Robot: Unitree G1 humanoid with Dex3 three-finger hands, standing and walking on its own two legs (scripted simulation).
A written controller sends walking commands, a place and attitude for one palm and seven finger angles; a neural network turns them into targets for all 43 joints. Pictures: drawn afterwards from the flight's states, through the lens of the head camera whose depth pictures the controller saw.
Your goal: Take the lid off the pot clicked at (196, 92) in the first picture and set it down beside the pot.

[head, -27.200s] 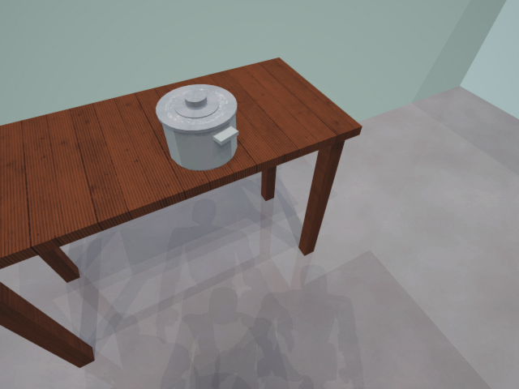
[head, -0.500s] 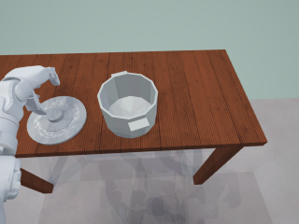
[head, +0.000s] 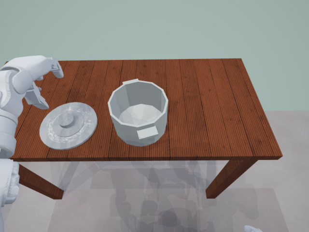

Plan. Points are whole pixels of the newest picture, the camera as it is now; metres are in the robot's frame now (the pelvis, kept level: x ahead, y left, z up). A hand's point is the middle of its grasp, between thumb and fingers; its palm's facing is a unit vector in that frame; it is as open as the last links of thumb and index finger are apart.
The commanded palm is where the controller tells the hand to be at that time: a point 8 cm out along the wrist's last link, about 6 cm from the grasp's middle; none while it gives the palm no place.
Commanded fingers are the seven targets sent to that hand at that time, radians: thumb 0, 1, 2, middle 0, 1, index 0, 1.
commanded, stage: raise the empty hand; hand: left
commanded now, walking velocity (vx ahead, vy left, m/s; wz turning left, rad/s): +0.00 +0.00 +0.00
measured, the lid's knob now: (66, 120) +0.45 +0.29 -0.03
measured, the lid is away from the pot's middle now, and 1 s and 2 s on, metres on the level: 0.24 0.24 0.24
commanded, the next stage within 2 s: draw the hand back to the body in 0.10 s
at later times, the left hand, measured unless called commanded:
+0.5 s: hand (36, 95) +0.42 +0.29 +0.13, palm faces -0.34 -0.04 -0.94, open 11.0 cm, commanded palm +0.39 +0.29 +0.19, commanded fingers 0.00 0.02 0.58 -0.33 -0.90 -0.33 -0.90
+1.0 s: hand (44, 92) +0.38 +0.23 +0.18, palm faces +0.36 -0.89 -0.28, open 10.8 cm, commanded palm +0.32 +0.28 +0.19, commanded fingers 0.00 0.26 0.67 -0.29 -0.74 -0.29 -0.74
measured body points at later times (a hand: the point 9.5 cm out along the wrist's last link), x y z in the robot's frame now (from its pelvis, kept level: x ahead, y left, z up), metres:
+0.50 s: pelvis +0.00 +0.00 +0.00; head +0.06 -0.02 +0.45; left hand +0.43 +0.29 +0.18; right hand +0.08 -0.27 -0.13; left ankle -0.01 +0.10 -0.74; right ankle -0.03 -0.18 -0.74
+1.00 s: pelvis +0.01 -0.02 +0.01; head +0.03 -0.02 +0.45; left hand +0.36 +0.28 +0.19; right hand +0.16 -0.25 -0.09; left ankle -0.01 +0.10 -0.74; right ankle -0.03 -0.18 -0.74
